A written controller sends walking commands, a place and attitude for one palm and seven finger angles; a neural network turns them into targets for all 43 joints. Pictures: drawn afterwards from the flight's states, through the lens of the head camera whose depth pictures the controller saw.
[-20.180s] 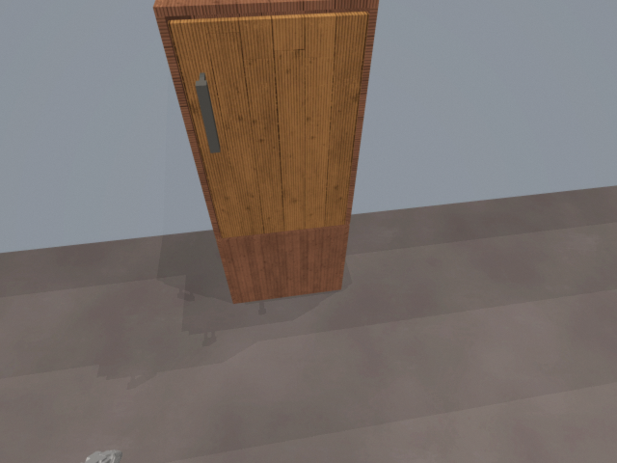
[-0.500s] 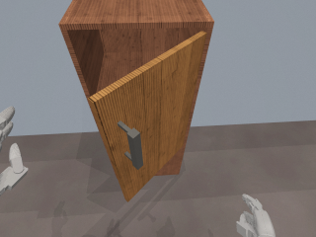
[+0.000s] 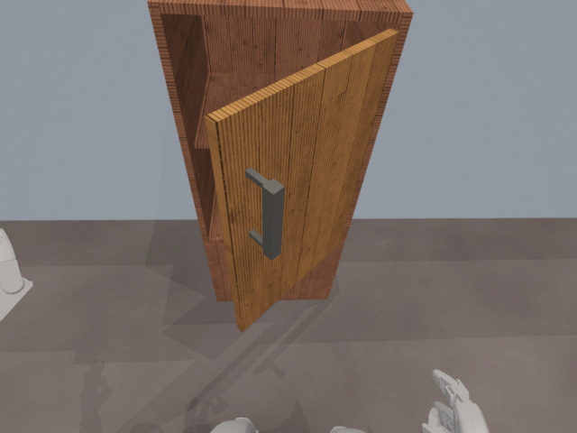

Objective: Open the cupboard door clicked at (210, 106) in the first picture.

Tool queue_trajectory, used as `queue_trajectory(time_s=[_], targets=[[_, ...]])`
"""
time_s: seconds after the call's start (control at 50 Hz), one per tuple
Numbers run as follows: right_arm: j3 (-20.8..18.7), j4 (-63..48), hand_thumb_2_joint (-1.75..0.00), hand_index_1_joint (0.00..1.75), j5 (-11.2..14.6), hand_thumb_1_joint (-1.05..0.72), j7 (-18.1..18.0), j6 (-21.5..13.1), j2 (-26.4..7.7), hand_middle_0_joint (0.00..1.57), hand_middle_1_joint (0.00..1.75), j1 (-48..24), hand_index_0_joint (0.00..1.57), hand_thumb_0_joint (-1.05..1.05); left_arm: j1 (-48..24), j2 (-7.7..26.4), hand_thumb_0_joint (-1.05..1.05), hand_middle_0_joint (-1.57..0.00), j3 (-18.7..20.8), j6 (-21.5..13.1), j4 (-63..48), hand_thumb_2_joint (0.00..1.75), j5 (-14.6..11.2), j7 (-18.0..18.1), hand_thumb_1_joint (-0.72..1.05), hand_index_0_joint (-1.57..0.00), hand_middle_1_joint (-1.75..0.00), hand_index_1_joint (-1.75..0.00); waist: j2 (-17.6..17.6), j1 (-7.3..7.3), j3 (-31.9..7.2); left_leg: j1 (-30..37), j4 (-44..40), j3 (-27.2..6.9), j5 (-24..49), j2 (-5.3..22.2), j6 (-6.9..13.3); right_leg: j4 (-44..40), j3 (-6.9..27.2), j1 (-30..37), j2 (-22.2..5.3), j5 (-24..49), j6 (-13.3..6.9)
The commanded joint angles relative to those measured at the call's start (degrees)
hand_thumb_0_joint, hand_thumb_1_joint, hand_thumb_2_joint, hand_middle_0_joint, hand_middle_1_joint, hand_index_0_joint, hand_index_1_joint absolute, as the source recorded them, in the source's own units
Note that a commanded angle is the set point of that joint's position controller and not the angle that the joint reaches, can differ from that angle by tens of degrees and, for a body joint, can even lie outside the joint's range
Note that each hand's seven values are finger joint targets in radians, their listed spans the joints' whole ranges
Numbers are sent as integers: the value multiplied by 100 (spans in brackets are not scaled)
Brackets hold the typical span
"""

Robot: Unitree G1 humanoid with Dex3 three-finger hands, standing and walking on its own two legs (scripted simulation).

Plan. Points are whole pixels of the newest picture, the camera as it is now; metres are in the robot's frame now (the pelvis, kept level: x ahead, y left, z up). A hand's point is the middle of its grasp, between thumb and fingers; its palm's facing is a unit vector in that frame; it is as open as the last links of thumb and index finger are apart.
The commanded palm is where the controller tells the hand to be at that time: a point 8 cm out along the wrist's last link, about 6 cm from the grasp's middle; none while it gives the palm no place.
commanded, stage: step back with the hand held close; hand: left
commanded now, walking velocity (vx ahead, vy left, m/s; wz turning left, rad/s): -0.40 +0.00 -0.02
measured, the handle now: (262, 215) +0.40 +0.06 +0.07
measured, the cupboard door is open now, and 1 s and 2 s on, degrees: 43 43 43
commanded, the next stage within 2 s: stop stepping back and stand still in 0.64 s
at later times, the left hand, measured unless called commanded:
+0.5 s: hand out of the picture +0.13 +0.24 +0.18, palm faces +0.28 -0.82 -0.50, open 7.4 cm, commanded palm +0.06 +0.29 +0.19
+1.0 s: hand out of the picture -0.03 +0.23 +0.18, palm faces +0.41 -0.81 -0.41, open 7.4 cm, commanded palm -0.09 +0.27 +0.19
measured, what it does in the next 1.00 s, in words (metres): walks backwards: right foot, then left foot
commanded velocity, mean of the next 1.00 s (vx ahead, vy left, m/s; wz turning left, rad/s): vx -0.20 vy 0.02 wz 0.02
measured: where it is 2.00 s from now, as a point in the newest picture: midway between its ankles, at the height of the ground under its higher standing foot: outside the picture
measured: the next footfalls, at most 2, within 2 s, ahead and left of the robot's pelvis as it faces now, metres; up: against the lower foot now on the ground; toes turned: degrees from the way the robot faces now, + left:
right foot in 0.10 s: -0.04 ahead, -0.12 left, +0.00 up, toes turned +0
left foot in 0.30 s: +0.03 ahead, +0.08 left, +0.00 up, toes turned -3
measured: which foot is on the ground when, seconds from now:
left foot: down 0.00-0.20, up 0.22-0.28, down 0.30-0.72, up 0.74-0.94, down 0.96-1.00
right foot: up 0.00-0.08, down 0.10-0.38, up 0.40-0.70, down 0.72-1.00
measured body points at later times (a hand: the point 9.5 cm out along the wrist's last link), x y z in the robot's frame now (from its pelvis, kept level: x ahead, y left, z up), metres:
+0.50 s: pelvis -0.10 +0.00 +0.02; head -0.05 +0.03 +0.47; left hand +0.11 +0.28 +0.21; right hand +0.09 -0.25 -0.03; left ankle -0.01 +0.08 -0.72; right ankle -0.14 -0.13 -0.67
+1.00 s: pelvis -0.24 -0.02 +0.01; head -0.25 +0.00 +0.46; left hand -0.06 +0.27 +0.20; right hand -0.12 -0.28 -0.06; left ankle -0.20 +0.08 -0.72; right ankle -0.27 -0.13 -0.72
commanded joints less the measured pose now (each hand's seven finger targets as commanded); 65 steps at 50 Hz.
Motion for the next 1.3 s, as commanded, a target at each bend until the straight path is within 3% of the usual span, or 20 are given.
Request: queue_trajectory(time_s=[0.0, 0.06, 0.12, 0.16, 0.22, 0.28, 0.32, 0.36, 0.44, 0.54, 0.64, 0.7, 0.72, 0.78, 0.88, 0.94, 1.0, 1.12, 1.2, 1.28], targets=[[-330, -888, -90, 30, -39, -90, 3, -466, -836, 20, 30, -698, 20, 0, -84, 815, 0, -20, 605, -339, -943, 90, -81, 54, 90, -20, -30, -30, 804, 102, -476, -1064, -2352, -1622, -1866, 1594, 501, -38, 107, 1474, 33, -579, -81], [-261, -680, -90, 30, -66, -90, 109, -502, -816, 20, 30, -764, 20, 0, 7, 766, 0, -20, 345, -346, -1136, 90, -241, -38, 90, -20, -30, -30, 916, 115, -716, 316, -2007, -1286, -549, 1184, 121, -1914, 65, 1086, -75, -92, -264], [-235, -536, -90, 30, -18, -90, 100, -412, -686, 20, 30, -787, 20, 0, -176, 1094, 0, -20, 460, -417, -1188, 90, -293, -21, 90, -20, -30, -30, 138, 105, -1618, 1607, -860, -152, 1705, 575, -263, -2160, 781, 947, -921, 3150, -307], [-332, -642, -90, 30, 120, -90, 49, -363, -727, 20, 30, -814, 20, 0, -27, 1239, 0, -20, 591, -278, -1188, 90, -329, -22, 90, -20, -30, -30, -741, 110, -2087, 1824, -65, 174, 940, 241, -291, -2104, 748, 918, -1192, 4236, -106], [-206, -822, -90, 30, 99, -90, 27, -190, -573, 20, 30, -1041, 20, 0, 432, 1356, 0, -20, 782, -171, -1095, 90, -343, -57, 90, -20, -30, -30, -689, 153, -1331, 424, 518, -79, -586, 62, -371, -2132, 1094, 1210, -1608, 4806, -609], [-117, -823, -90, 30, 76, -90, -76, -60, -624, 20, 30, -1023, 20, 0, 317, 1403, 0, -20, 854, -130, -1049, 90, -285, -64, 90, -20, -30, -30, -407, 87, -1068, 249, -685, -102, 345, 198, -358, -1655, 827, 1801, -1265, 5735, -456], [-232, -814, -90, 30, 107, -90, -108, -24, -775, 20, 30, -976, 20, 0, 362, 1436, 0, -20, 857, -157, -1108, 90, -318, -84, 90, -20, -30, -30, 645, 171, -1577, 1607, -1302, -449, 3990, 705, -177, -1218, 208, 1323, -488, 4062, 25], [-317, -907, -90, 30, -18, -90, 38, -150, -802, 20, 30, -842, 20, 0, 523, 1316, 0, -20, 635, -193, -1543, 90, -389, -170, 90, -20, -30, -30, 1609, 207, -2105, 2222, -1756, -1388, 5298, 1691, 156, 105, 139, 755, 49, -820, -31], [-396, -671, -90, 30, 24, -90, 161, -431, -829, 20, 30, -606, 20, 0, 604, 977, 0, -20, 379, -38, -1473, 90, -372, -65, 90, -20, -30, -30, 821, 133, -1577, 1965, -2003, -1145, 3389, 1716, 503, 1036, 144, 147, 9, -1043, 8], [-291, -660, -90, 30, -7, -90, 72, -492, -793, 20, 30, -891, 20, 0, 330, 1110, 0, -20, 496, 151, -1449, 90, -413, 50, 90, -20, -30, -30, 1188, 110, -1111, 553, -3091, -958, -726, 1442, 350, 811, -239, 935, 79, -1085, -45], [-226, -590, -90, 30, -31, -90, 83, -542, -744, 20, 30, -964, 20, 0, 115, 1173, 0, -20, 485, 122, -1471, 90, -516, 27, 90, -20, -30, -30, 1316, 227, -1176, 133, -2899, -486, -1261, 964, -172, -1745, -569, 1926, 179, -926, -301], [-180, -446, -90, 30, -89, -90, 143, -400, -639, 20, 30, -910, 20, 0, -39, 1758, 0, -20, 865, -118, -1645, 90, -415, 33, 90, -20, -30, -30, -886, 355, -920, 754, 2003, -7, -1432, -277, -738, -3992, 2391, -690, -2577, 476, -1425], [-114, -440, -90, 30, -217, -90, 194, -417, -633, 20, 30, -837, 20, 0, -314, 1679, 0, -20, 780, -84, -1489, 90, -295, 35, 90, -20, -30, -30, -1113, 298, -982, -180, 2819, -70, -1692, -215, -699, -3498, 1966, -196, -2615, 1650, -1455], [-61, -643, -90, 30, 76, -90, 40, -316, -489, 20, 30, -940, 20, 0, -2, 1158, 0, -20, 516, 95, -1005, 90, -228, -22, 90, -20, -30, -30, -935, 44, -846, -204, 1938, 68, -910, 166, -534, -2261, 410, 964, -1619, 3897, -793], [-118, -554, -90, 30, 45, -90, -72, -451, -721, 20, 30, -589, 20, 0, -240, 1045, 0, -20, 420, 65, -913, 90, -239, 119, 90, -20, -30, -30, -232, 35, -759, 1227, -1019, 179, -307, 149, -255, -2303, 670, 901, -1420, 1401, -531], [-226, -714, -90, 30, 109, -90, -55, -570, -967, 20, 30, -600, 20, 0, -92, 1120, 0, -20, 481, -101, -1062, 90, -255, 96, 90, -20, -30, -30, 579, 164, -805, 1417, -1483, -746, 949, 874, 28, -1879, 368, 1084, -546, 877, -103], [-129, -619, -90, 30, -25, -90, -12, -598, -833, 20, 30, -630, 20, 0, -44, 1145, 0, -20, 535, -185, -1204, 90, -208, 22, 90, -20, -30, -30, 1363, 86, -601, 432, -2625, -1557, -1139, 1179, 166, -1050, -208, 1423, -198, -384, -32], [-208, -594, -90, 30, -44, -90, -22, -552, -825, 20, 30, -623, 20, 0, 173, 941, 0, -20, 399, -79, -647, 90, -170, 44, 90, -20, -30, -30, 655, 28, -419, -190, -2199, -761, -2480, 678, -82, -2088, -147, 1779, -243, -884, -328], [-308, -475, -90, 30, -6, -90, 33, -451, -844, 20, 30, -550, 20, 0, -413, 1009, 0, -20, 384, -86, -796, 90, -214, 72, 90, -20, -30, -30, -1072, 53, -339, -664, 1949, -71, -1049, 102, -332, -3475, 2697, 1005, -2199, -1504, -1503], [-155, -403, -90, 30, -17, -90, -46, -462, -657, 20, 30, -599, 20, 0, -932, 892, 0, -20, 129, -115, -394, 90, -119, 79, 90, -20, -30, -30, -600, -9, -90, 866, 301, 225, -892, 355, -192, -3122, 1105, -189, -1630, -1881, -960]])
